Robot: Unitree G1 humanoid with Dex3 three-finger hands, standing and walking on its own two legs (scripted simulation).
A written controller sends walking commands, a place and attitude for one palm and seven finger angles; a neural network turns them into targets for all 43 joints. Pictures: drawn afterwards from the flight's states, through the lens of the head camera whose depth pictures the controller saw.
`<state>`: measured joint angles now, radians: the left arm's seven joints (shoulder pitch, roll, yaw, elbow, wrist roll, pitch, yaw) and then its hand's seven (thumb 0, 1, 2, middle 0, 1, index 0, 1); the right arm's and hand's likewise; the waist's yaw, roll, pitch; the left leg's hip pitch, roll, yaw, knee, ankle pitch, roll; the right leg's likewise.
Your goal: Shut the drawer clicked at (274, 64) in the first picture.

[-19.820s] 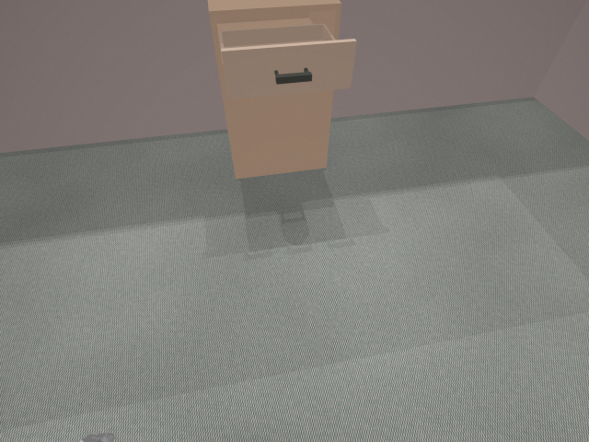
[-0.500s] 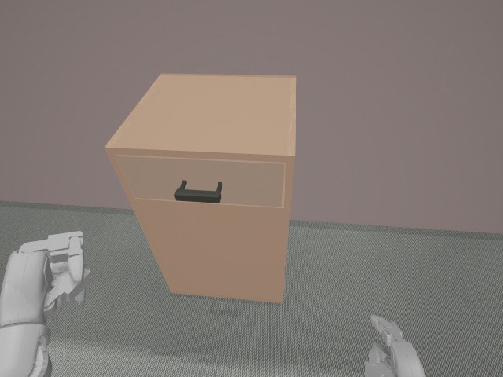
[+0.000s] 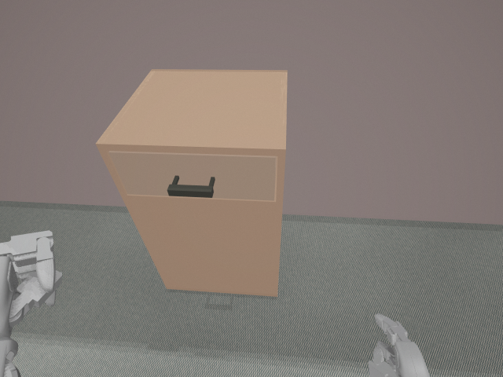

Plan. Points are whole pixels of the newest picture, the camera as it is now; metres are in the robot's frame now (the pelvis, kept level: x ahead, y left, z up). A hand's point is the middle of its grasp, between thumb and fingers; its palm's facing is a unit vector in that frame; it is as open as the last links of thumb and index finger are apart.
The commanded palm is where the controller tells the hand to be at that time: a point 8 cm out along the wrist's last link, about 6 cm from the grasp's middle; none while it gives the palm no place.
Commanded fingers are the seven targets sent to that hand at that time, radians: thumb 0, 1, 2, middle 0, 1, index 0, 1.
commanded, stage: step back with the hand held close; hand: left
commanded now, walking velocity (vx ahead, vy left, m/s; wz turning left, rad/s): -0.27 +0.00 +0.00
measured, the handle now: (192, 185) +0.60 +0.22 -0.09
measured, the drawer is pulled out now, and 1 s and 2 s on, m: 0.00 0.00 0.00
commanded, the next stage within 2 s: stop stepping back and stand still in 1.48 s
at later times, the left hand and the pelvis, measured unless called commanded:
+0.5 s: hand (18, 320) +0.14 +0.27 +0.16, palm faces +0.34 -0.80 -0.50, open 3.3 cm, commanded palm +0.08 +0.31 +0.17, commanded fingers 0.00 0.90 0.90 -1.40 -1.60 -1.40 -1.60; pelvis -0.05 +0.03 -0.01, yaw -1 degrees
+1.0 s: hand out of the picture +0.09 +0.27 +0.16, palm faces +0.37 -0.77 -0.52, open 3.3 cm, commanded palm +0.02 +0.31 +0.17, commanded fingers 0.00 0.90 0.90 -1.40 -1.60 -1.40 -1.60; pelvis -0.10 +0.02 -0.02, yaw +1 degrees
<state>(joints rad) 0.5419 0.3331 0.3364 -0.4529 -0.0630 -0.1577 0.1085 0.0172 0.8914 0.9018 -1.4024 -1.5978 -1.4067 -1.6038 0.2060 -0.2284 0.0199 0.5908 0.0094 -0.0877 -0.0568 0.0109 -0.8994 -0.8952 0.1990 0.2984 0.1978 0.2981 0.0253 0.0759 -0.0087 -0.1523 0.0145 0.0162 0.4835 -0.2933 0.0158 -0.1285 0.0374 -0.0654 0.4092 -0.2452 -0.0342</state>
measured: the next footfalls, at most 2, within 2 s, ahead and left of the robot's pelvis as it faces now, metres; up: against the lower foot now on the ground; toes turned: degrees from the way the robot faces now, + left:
right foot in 1.60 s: -0.29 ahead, -0.10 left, +0.00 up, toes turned -3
left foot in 1.78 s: -0.14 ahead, +0.11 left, +0.00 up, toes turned -4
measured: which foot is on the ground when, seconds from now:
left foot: down 0.00-1.00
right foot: down 0.00-1.00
